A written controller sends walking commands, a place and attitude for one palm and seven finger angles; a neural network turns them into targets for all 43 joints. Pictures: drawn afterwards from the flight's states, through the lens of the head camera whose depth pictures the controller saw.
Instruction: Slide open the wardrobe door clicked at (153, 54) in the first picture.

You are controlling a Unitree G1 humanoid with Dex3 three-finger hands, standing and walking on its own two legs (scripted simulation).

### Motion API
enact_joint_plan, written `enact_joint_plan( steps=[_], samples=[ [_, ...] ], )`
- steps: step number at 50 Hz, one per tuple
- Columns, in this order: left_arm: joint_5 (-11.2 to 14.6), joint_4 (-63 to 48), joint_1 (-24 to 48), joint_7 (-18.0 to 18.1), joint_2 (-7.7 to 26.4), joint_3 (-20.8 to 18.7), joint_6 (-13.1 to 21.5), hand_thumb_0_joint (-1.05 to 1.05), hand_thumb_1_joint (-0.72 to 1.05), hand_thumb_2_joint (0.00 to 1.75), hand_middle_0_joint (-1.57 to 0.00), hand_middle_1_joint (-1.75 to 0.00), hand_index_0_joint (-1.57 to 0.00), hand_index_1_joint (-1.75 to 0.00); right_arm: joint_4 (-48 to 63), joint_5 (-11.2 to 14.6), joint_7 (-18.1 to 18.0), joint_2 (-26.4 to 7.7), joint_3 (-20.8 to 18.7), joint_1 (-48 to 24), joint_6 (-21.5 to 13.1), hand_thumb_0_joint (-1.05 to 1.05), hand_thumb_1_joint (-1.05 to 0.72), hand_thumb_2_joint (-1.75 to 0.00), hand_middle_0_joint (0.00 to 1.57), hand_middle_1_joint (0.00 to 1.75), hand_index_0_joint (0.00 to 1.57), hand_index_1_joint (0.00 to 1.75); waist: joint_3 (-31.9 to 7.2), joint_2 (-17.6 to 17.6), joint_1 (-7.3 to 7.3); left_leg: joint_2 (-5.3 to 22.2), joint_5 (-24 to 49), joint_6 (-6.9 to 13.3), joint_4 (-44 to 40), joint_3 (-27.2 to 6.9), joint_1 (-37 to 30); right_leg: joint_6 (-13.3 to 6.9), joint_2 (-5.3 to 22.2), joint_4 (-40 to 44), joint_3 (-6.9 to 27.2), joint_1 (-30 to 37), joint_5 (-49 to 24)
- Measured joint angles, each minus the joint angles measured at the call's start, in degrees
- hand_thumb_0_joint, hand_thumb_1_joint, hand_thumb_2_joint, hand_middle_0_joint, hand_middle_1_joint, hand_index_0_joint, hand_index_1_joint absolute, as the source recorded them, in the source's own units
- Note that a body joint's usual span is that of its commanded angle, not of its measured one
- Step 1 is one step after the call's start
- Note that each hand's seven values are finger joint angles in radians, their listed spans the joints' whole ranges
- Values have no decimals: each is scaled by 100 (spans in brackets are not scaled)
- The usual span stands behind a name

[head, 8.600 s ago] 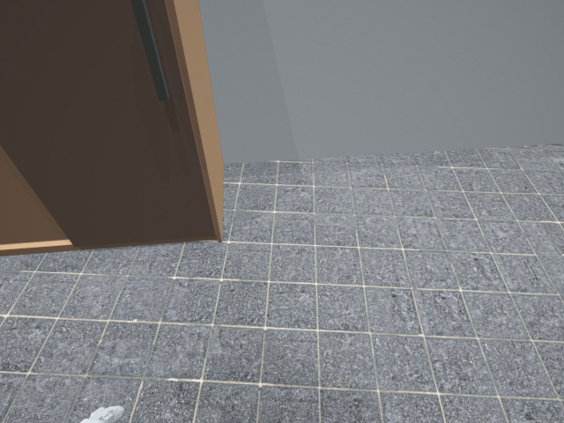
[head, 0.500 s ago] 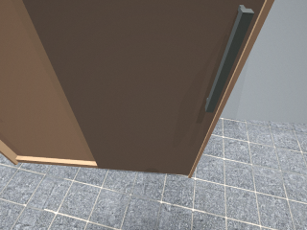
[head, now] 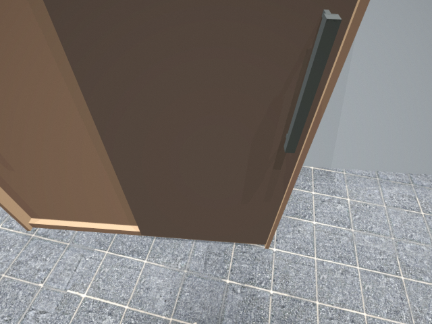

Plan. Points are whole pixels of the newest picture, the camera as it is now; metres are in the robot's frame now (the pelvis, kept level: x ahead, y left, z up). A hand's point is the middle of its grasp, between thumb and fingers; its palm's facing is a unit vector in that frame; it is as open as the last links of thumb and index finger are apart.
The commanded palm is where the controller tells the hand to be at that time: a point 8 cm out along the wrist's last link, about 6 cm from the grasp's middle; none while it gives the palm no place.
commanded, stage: come to a stop and stand still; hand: right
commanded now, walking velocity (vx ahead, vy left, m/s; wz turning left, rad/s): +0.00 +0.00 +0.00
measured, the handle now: (304, 92) +0.58 -0.18 +0.14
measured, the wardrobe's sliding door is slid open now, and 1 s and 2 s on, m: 0.00 0.00 0.00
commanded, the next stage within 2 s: look again from close up in 0.14 s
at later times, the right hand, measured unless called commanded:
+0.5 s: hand out of the picture +0.06 -0.20 -0.16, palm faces +0.05 +0.97 -0.25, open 7.4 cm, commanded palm none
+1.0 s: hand out of the picture +0.03 -0.18 -0.17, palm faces +0.05 +0.98 -0.21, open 7.4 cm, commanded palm none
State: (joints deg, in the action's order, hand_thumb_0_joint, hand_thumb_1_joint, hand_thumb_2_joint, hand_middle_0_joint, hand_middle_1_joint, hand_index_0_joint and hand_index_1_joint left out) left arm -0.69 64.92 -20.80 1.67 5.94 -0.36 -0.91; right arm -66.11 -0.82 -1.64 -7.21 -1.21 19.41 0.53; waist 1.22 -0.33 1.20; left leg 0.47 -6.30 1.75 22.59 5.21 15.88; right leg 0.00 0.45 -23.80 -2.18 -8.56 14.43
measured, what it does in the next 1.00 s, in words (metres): stands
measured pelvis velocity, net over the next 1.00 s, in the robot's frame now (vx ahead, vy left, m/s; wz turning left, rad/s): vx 0.03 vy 0.00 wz -0.01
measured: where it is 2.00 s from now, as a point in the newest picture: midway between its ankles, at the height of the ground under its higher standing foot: outside the picture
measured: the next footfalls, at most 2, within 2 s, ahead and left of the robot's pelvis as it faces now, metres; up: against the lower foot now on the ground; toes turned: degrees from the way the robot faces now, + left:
none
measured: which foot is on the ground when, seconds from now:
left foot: down 0.00-1.00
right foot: down 0.00-1.00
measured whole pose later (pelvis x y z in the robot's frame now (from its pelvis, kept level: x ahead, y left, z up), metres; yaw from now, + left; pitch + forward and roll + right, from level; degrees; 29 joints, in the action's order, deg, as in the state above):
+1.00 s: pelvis +0.03 +0.00 +0.00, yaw -1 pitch -2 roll -1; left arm -0.6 63.7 -17.0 2.0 9.9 0.9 1.4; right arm -64.3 -0.5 -1.5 -8.3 -0.1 15.4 -1.2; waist 2.4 1.1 0.4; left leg 1.2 -10.7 2.2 26.3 5.5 13.3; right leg 0.2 -0.1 -23.3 -1.8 -4.2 16.6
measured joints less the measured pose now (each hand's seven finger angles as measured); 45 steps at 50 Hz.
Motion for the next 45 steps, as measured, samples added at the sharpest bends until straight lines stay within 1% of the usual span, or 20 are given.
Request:
enact_joint_plan(
  steps=[6,8,12,16,21,24,29,37,45],
  samples=[
    [8,37,-106,20,9,-3,34,0,90,90,-20,-30,-20,-30,-13,4,-7,81,12,0,-44,1,-91,-90,20,29,20,30,-35,-13,-25,-9,-34,28,40,-11,24,2,7,-40,-8,-18,59],
    [2,-54,-93,-19,66,8,30,0,90,90,-20,-30,-20,-30,53,-11,-78,119,82,-11,-116,1,-91,-90,20,29,20,30,-6,55,-34,-42,-85,37,168,-2,95,17,60,-324,-18,-156,209],
    [-24,-309,-155,-17,167,-1,134,0,90,90,-20,-30,-20,-30,104,-20,-55,139,121,-1,-157,1,-90,-90,20,29,20,30,-168,165,-161,49,-374,20,622,-42,276,-48,-14,-616,-43,-254,416],
    [-5,-413,-204,-4,156,58,214,0,91,90,-20,-30,-20,-30,116,-14,-47,62,126,-80,-173,1,-91,-90,20,29,20,30,-347,283,-203,113,-494,-55,694,-70,165,-100,-83,-525,-56,-68,465],
    [-17,-415,-118,12,87,171,277,0,91,90,-20,-30,-20,-30,227,32,-35,-67,105,-253,-238,1,-92,-90,20,29,20,30,-354,342,-181,169,-530,-83,631,-79,-10,-122,-149,-286,-54,179,399],
    [-10,-369,-71,13,126,188,284,1,92,90,-20,-30,-20,-30,309,42,-34,-74,98,-353,-252,1,-91,-90,20,29,20,30,-283,372,-156,195,-531,-98,597,-82,-69,-132,-178,-181,-51,267,360],
    [-5,-315,29,13,204,174,296,1,91,90,-20,-30,-20,-30,367,48,-42,-81,78,-446,-242,1,-92,-90,20,29,20,30,-118,343,-154,210,-523,-98,562,-84,-108,-128,-197,-66,-50,341,307],
    [1,-198,157,28,346,127,274,0,91,90,-20,-30,-20,-30,298,45,-18,-111,74,-453,-204,1,-92,-90,20,29,20,30,80,229,-135,175,-499,-57,490,-48,-165,-83,-161,20,-19,396,261],
    [11,-119,289,41,418,110,244,0,90,90,-20,-30,-20,-30,200,39,1,-114,97,-411,-185,1,-91,-90,20,29,20,30,125,152,-95,118,-475,1,422,8,-243,-21,-99,50,26,444,237]
  ],
)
